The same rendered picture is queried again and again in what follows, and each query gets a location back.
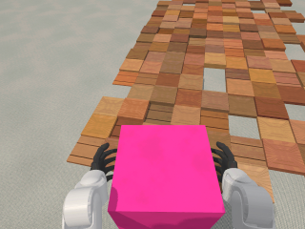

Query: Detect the robot left forearm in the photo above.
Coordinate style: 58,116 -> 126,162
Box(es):
62,170 -> 109,229

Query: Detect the left robot hand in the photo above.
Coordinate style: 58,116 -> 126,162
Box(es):
90,142 -> 117,181

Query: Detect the carton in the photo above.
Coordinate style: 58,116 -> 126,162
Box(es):
107,125 -> 226,229

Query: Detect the robot right forearm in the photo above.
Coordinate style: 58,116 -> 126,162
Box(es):
221,168 -> 275,229

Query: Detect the right robot hand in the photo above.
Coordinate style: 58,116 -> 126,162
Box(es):
211,141 -> 238,183

